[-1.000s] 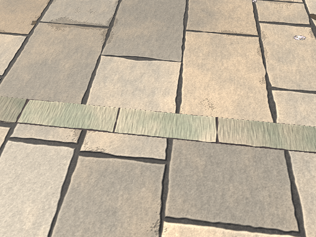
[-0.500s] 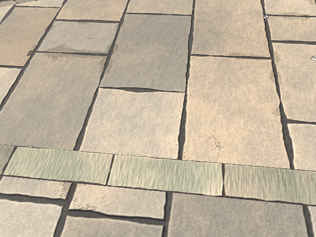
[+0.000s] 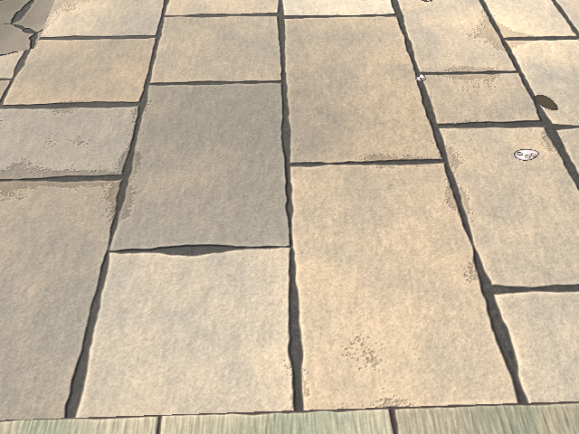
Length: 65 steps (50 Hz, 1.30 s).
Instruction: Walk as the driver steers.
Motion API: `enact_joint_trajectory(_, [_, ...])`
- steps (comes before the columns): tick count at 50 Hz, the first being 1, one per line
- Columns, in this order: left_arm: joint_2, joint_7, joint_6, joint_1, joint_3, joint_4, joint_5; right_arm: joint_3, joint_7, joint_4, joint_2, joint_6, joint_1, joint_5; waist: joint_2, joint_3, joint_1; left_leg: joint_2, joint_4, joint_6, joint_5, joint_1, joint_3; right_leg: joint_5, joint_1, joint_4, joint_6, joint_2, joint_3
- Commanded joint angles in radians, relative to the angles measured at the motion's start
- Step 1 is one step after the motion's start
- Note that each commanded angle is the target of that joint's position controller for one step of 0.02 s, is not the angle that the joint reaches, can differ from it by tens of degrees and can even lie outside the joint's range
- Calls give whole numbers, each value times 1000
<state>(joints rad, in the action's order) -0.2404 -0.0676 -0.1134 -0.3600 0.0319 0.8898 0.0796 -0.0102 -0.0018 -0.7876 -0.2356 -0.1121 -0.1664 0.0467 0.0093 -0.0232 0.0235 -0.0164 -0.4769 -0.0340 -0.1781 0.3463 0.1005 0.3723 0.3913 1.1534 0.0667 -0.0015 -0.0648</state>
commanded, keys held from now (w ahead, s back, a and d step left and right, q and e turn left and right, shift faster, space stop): w+e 0.92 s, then e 0.06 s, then q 0.02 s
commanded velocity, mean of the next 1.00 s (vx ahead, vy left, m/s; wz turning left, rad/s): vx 0.49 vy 0.00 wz -0.57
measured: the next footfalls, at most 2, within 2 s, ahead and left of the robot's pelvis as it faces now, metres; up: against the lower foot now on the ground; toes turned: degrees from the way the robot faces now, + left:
right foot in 0.40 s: +0.37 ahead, -0.19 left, +0.00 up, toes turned -16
left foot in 0.94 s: +0.72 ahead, -0.09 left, -0.14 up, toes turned -33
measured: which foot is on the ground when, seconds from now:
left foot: down 0.00-0.44, up 0.46-0.92, down 0.94-1.00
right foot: up 0.00-0.38, down 0.40-0.96, up 0.98-1.00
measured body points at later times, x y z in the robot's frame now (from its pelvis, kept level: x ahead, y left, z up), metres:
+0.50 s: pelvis +0.28 -0.08 -0.02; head +0.29 -0.09 +0.43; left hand +0.48 +0.13 -0.12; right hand +0.22 -0.33 -0.16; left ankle +0.11 +0.12 -0.66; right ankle +0.33 -0.18 -0.74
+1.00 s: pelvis +0.58 -0.13 -0.14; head +0.58 -0.13 +0.31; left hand +0.67 +0.10 -0.27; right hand +0.58 -0.42 -0.24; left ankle +0.68 -0.07 -0.87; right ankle +0.36 -0.18 -0.66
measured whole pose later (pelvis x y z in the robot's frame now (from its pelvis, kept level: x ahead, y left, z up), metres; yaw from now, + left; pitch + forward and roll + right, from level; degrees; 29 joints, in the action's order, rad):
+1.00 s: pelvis +0.58 -0.13 -0.14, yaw -36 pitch +2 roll -1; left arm -0.23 -0.08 -0.08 -0.54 0.00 0.89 0.05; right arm -0.01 0.05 -0.75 -0.24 -0.08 -0.17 0.08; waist -0.02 -0.04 0.07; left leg -0.03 -0.51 -0.04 -0.21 0.35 0.04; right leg 0.81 0.44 1.67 -0.03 0.19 -0.22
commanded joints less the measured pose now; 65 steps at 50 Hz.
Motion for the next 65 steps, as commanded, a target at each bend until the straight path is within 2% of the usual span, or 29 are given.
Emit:
enact_joint_trajectory(1, [-4,7,-2,38,-5,-66,14,8,-21,2,-22,-1,-120,0,-79,-17,-27,-302,318,-199,92,-238,-284,-84,269,44,13,-120,-39])
enact_joint_trajectory(9, [-1,-43,32,210,-19,-103,-19,44,3,-58,-90,-22,-186,46,-54,43,-40,-267,386,-201,424,-244,62,-397,289,-347,-17,-118,41])
enact_joint_trajectory(17, [-63,-18,41,345,7,-151,-20,69,9,-130,-154,-5,-281,33,-67,105,-64,-313,287,-150,520,-524,139,-276,299,-542,22,-41,92])
enact_joint_trajectory(20, [-130,4,10,258,42,-148,-52,83,-1,-136,-198,6,-280,40,-91,30,10,-277,51,-102,841,-486,211,-315,9,-619,85,86,171])
enact_joint_trajectory(21, [-189,30,-4,106,75,-110,-46,69,7,-134,-166,-3,-307,72,-54,-84,44,-234,-162,-48,764,-309,222,-401,-291,-515,145,100,125])
enact_joint_trajectory(22, [-225,53,5,-144,88,-67,-47,27,23,-72,-54,-16,-349,92,142,-341,92,-113,-474,46,280,88,169,-296,-814,-558,329,-86,-271])
enact_joint_trajectory(23, [-216,59,14,-295,77,-1,-23,25,66,-72,-70,-17,-242,66,75,-362,165,28,-698,60,-358,307,12,-251,-952,-766,366,-224,-619])
enact_joint_trajectory(24, [-233,55,-12,-290,97,28,-13,25,76,-34,-54,-18,-76,19,11,-123,197,3,-754,17,-330,493,-149,-184,-841,-828,266,-205,-538])
enact_joint_trajectory(25, [-216,51,-23,-191,97,15,-43,34,58,-15,-95,-26,1,13,42,-2,169,-47,-802,17,-291,511,-176,-175,-643,-843,246,-190,-465])
enact_joint_trajectory(27, [-82,34,-33,-67,43,4,-58,30,16,-2,-82,-20,-48,47,61,-7,43,-94,-743,-1,-232,335,-208,-252,-349,-860,252,-161,-380])
enact_joint_trajectory(30, [-62,16,-39,78,20,-58,-44,12,-6,7,-47,17,-66,40,20,16,-55,-95,-604,24,-191,169,-181,-265,-52,-951,247,-139,-318])
enact_joint_trajectory(31, [-90,12,-38,93,24,-75,-40,17,-9,17,-71,24,-58,37,2,25,-58,-86,-507,42,-167,134,-161,-245,11,-961,231,-118,-283])
enact_joint_trajectory(33, [-142,1,-30,96,33,-93,-13,-13,3,49,5,30,-20,44,27,24,-50,-27,-421,49,32,-80,-64,-259,228,-921,188,-2,-161])
enact_joint_trajectory(34, [-143,0,-26,96,35,-100,8,-17,13,40,7,28,-76,52,46,19,-73,-33,-489,42,176,-132,-75,-324,288,-850,187,-12,-157])
enact_joint_trajectory(36, [-90,17,-41,-25,24,-66,24,-14,23,81,-39,14,11,46,18,38,4,-95,-350,51,345,167,-249,-238,7,-711,202,-69,-304])
enact_joint_trajectory(39, [-57,48,-19,-261,19,-2,-22,-25,20,115,-42,11,191,44,-11,46,158,-68,9,72,472,443,-218,-56,-301,-480,195,-53,-370])
enact_joint_trajectory(42, [-111,-3,8,-201,5,-18,9,-29,33,141,-32,31,192,28,27,95,93,-49,-25,57,579,-3,-135,66,162,-463,189,-12,-407])
enact_joint_trajectory(45, [-115,9,13,-177,-6,-37,-34,1,23,68,-97,34,32,33,-26,128,24,-70,183,47,560,-146,-133,176,103,-252,118,33,-445])
enact_joint_trajectory(47, [-110,-14,14,-140,-22,-51,-18,61,22,-24,-192,8,-294,-3,-43,6,-138,-137,36,-69,611,-607,-119,-132,298,101,-6,96,-368])
enact_joint_trajectory(48, [40,-19,8,-366,-44,-37,-25,61,40,-15,-211,15,-425,8,-334,-372,-74,-398,-208,-353,1162,-1024,-360,381,454,592,-114,241,-123])
enact_joint_trajectory(49, [-30,-20,10,-416,-32,-66,-43,68,73,19,-246,35,-463,37,-268,-481,-88,-518,-188,-500,1254,-1093,-614,530,653,973,-147,258,-103])
enact_joint_trajectory(50, [-100,-21,9,-260,-10,-133,-51,88,88,17,-298,48,-365,48,-236,-260,-86,-563,-77,-470,809,-930,-738,404,927,1104,-162,161,-90])
enact_joint_trajectory(51, [-51,79,59,-59,-12,-161,-204,95,38,-55,-220,77,-351,-82,-95,-145,-112,-549,48,-369,585,-726,-613,342,919,1121,-165,60,-12])
enact_joint_trajectory(52, [-57,130,90,35,-16,-200,-171,38,6,-40,-87,81,-252,-94,14,-60,-83,-470,109,-283,423,-498,-544,254,828,1024,-156,36,-19])
enact_joint_trajectory(54, [31,145,138,78,-37,-245,-129,-12,-2,-65,-22,71,-108,-45,0,101,38,-364,186,-197,269,-4,-411,214,576,851,-102,-17,-57])
enact_joint_trajectory(57, [81,144,122,-8,-51,-226,-78,11,23,-98,-105,49,-90,-1,-53,48,100,-215,229,-202,558,118,-241,20,405,644,-86,-40,25])
enact_joint_trajectory(60, [1,143,80,142,-30,-275,-84,17,-12,-132,-87,44,-198,-34,-18,5,33,-182,123,-193,700,-155,-245,-210,589,384,-115,-79,-2])
enact_joint_trajectory(62, [35,136,66,305,-42,-332,-68,25,-46,-120,-92,62,-240,-53,-96,-36,-28,-152,104,-159,703,-230,-236,-379,487,3,-141,-69,3])
enact_joint_trajectory(65, [50,112,79,441,-42,-360,-124,54,-59,-100,-143,108,-287,-54,-143,6,-93,-151,171,-148,431,-141,-260,-368,205,-405,-182,29,73])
